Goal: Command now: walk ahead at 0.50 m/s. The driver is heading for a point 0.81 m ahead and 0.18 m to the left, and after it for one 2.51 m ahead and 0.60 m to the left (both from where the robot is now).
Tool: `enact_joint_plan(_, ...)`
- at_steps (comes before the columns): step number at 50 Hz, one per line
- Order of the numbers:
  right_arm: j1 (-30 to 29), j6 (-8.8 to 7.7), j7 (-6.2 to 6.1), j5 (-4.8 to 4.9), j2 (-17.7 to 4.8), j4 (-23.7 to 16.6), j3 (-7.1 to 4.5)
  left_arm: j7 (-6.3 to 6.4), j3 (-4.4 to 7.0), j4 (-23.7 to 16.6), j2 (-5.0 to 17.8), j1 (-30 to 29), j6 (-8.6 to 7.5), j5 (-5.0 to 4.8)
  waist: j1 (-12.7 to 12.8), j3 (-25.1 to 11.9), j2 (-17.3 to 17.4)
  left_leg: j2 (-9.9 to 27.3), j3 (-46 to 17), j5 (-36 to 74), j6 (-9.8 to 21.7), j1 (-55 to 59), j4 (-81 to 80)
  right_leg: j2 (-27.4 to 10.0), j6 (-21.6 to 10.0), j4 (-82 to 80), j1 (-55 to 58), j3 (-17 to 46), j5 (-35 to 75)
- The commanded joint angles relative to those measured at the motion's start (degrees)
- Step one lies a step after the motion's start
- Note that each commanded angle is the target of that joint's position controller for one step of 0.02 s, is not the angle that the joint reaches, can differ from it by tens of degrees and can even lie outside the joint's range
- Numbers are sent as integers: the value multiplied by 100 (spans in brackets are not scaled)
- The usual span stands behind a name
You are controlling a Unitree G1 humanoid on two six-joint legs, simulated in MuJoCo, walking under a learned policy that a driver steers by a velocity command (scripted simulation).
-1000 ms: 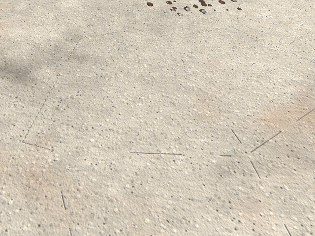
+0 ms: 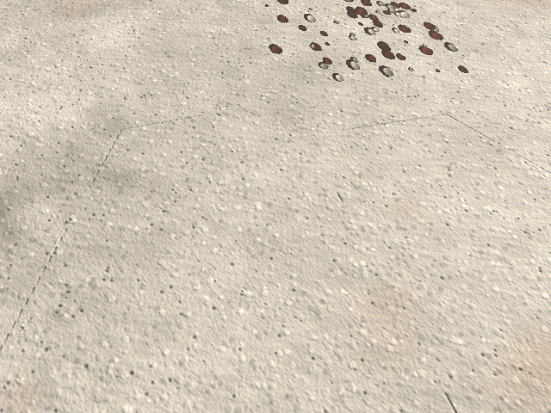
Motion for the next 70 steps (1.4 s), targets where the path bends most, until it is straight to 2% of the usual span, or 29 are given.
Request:
enact_joint_plan(1,106,-95,20,-47,-451,-143,-69,62,135,-277,298,279,58,36,127,-336,669,1441,-1617,416,937,781,-1739,-552,-16,-149,-815,219,535)
enact_joint_plan(4,422,-113,-79,-41,-713,19,-128,93,172,-453,333,-161,130,88,109,-76,505,1431,-1284,929,1027,787,-1957,-613,144,-836,-1303,174,1166)
enact_joint_plan(10,973,-25,-219,35,-800,221,-119,-2,120,-801,175,-1370,65,85,-237,134,489,1243,-780,1025,771,1248,-2027,-388,232,-2812,-1457,-52,2635)
enact_joint_plan(15,1439,84,-242,81,-864,476,-155,-159,56,-1088,186,-2140,7,21,-473,386,485,1550,-797,1016,761,2107,-1729,-224,144,-3606,-1616,-126,2325)
enact_joint_plan(18,1417,161,-271,117,-930,531,-202,-238,95,-1178,345,-2074,-64,15,-276,314,583,1731,-977,1640,654,2383,-1273,-84,-41,-3921,-1147,-131,1722)
enact_joint_plan(20,1122,205,-268,125,-966,446,-204,-206,271,-890,674,-995,-112,39,348,-302,642,1434,-842,3109,479,2123,-146,260,-230,-4154,518,-382,1626)
enact_joint_plan(21,1031,200,-257,73,-779,332,-125,-148,415,-605,1041,123,-128,101,782,-1103,447,1090,-629,2671,288,1225,1225,-159,-490,-3888,2305,13,1812)
enact_joint_plan(22,1619,113,-222,48,-135,244,54,-104,565,-454,1618,939,-94,205,723,-2086,-770,183,-183,386,-168,-1153,3577,-1729,-1237,-4043,4787,2269,1163)
enact_joint_plan(23,1695,-9,-199,129,-176,326,67,-107,441,-441,1251,1024,-73,178,743,-2609,-1294,-75,-1023,-2439,-162,-1901,4624,-2214,-1452,-4863,4987,3849,672)
enact_joint_plan(24,1228,-52,-199,297,-755,221,-109,-92,320,-492,877,590,-81,148,689,-1746,-892,270,-1219,-2182,-75,-2345,5056,-2010,-1134,-4990,4269,3089,404)
enact_joint_plan(25,857,-47,-226,315,-794,103,-126,-81,248,-594,672,77,-83,130,529,-1116,-591,585,-1021,-1662,-26,-2364,4953,-1835,-923,-5147,3375,2266,563)
enact_joint_plan(26,674,-6,-264,250,-714,79,-153,-103,191,-613,485,-324,-97,146,353,-682,-298,791,-955,-1230,-27,-2123,4634,-1609,-806,-5424,2549,1683,778)
enact_joint_plan(27,762,84,-284,214,-614,111,-201,-115,149,-607,334,-559,-128,183,145,-437,-404,961,-989,-937,-15,-1789,4349,-1396,-688,-5655,2001,1158,972)
enact_joint_plan(30,949,316,-280,221,-265,120,-205,-100,184,-466,363,-633,-171,227,-94,-145,-392,1037,-957,-511,-44,-1500,4105,-1214,-695,-6031,1374,284,1533)
enact_joint_plan(37,-97,335,-143,115,-245,-323,-231,105,270,-301,662,-325,-114,239,62,193,-134,939,-789,1114,-175,-2096,2302,-1147,-611,-6189,1814,-823,2176)
enact_joint_plan(43,-1114,338,78,121,-172,-860,-135,153,361,-139,869,197,68,99,383,522,-42,831,-232,691,10,-2350,1300,-1460,-533,-5832,2879,-1272,2645)
enact_joint_plan(46,-899,362,144,135,-401,-1008,-231,164,432,-210,1097,0,166,19,77,188,-298,400,248,-153,284,-1494,1174,-1491,-368,-4940,3110,-1519,4957)
enact_joint_plan(48,399,366,112,173,-843,-750,-483,168,440,-289,1206,-252,245,-35,-703,-553,-298,-141,498,-86,611,358,741,-1235,-131,-3069,2735,-1728,6015)
enact_joint_plan(49,1351,398,-6,174,-1356,-502,-713,174,395,-385,1114,-235,221,41,-1085,-1071,180,169,-365,-17,903,2112,469,-981,167,-1364,1434,-1731,4541)
enact_joint_plan(50,1282,364,-62,214,-1996,-487,-793,81,117,-698,144,240,63,268,-351,-1407,1743,1642,-3523,-626,1900,3907,3,182,518,684,-1197,-1266,-949)
enact_joint_plan(51,1524,275,-33,105,-1655,-661,-654,0,125,-848,446,-238,-221,21,-623,-2201,1180,2127,-5202,-1277,2199,4327,-979,468,420,1394,-1906,169,-1475)
enact_joint_plan(52,1363,197,-18,46,-1274,-624,-545,-43,191,-1015,702,-851,-356,-197,-723,-1465,830,1994,-4429,-770,1846,3979,-1087,185,241,1339,-2455,290,-939)
enact_joint_plan(53,982,149,-25,85,-1046,-694,-477,-20,174,-1001,668,-917,-414,-134,-490,-1032,457,1756,-3644,-255,1616,3178,-1013,-88,130,863,-2293,298,-404)
enact_joint_plan(54,490,140,-28,98,-819,-816,-406,27,222,-909,718,-880,-399,33,-222,-724,215,1513,-3022,312,1443,2289,-1038,-287,151,358,-1825,297,-91)
enact_joint_plan(55,225,130,-51,54,-671,-927,-344,35,280,-884,796,-743,-319,92,-7,-637,275,1360,-2673,744,1371,1704,-1149,-421,187,30,-1356,342,105)
enact_joint_plan(60,410,132,-250,58,-1073,-957,-413,96,255,-1151,552,-1187,-53,246,108,-223,281,964,-1773,2964,1231,658,-1189,-163,609,-1518,-995,36,893)
enact_joint_plan(63,612,282,-338,100,-1066,-942,-425,47,169,-1317,355,-1666,-41,220,-97,-329,596,543,-1374,3153,810,404,-841,258,591,-2845,-470,-103,2023)
enact_joint_plan(67,829,436,-402,130,-1003,-915,-412,-37,176,-1563,495,-2086,4,150,-266,-441,812,636,-1932,2278,551,753,-407,537,530,-3730,-241,68,2380)
enact_joint_plan(70,570,478,-476,91,-912,-1053,-384,-74,251,-1489,781,-1695,-74,201,-49,-576,917,787,-2400,2143,474,1308,272,462,349,-4155,-35,220,2109)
